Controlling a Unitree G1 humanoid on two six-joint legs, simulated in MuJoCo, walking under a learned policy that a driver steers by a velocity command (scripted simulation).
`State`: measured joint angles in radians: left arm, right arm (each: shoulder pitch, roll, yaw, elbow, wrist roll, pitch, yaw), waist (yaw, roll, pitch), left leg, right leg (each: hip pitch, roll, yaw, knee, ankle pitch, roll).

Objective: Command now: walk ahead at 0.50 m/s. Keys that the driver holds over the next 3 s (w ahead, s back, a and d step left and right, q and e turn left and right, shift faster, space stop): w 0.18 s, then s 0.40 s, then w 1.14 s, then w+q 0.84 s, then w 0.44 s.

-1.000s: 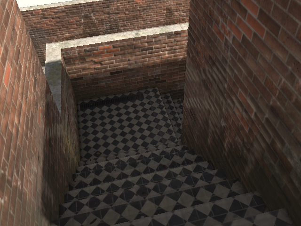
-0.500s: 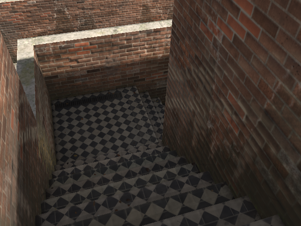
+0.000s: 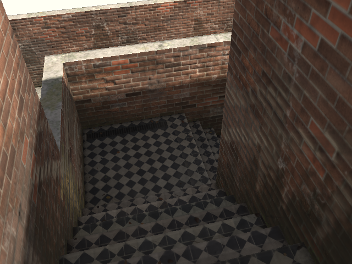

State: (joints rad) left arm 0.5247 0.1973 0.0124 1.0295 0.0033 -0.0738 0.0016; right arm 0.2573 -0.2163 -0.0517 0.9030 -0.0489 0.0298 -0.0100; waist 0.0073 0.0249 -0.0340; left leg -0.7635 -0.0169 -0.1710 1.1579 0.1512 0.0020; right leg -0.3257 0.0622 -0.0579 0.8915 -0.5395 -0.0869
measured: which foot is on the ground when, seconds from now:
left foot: up 0.00-0.22, down 0.24-1.00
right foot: down 0.00-0.24, up 0.26-0.74, down 0.76-1.00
